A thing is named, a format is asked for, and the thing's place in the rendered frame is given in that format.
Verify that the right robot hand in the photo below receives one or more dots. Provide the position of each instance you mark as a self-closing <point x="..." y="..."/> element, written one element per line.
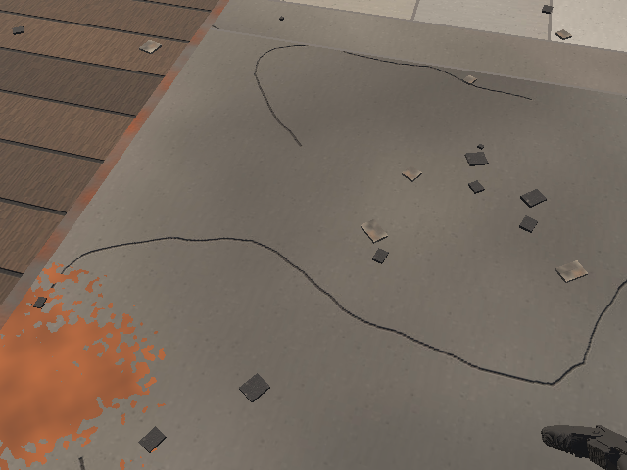
<point x="601" y="445"/>

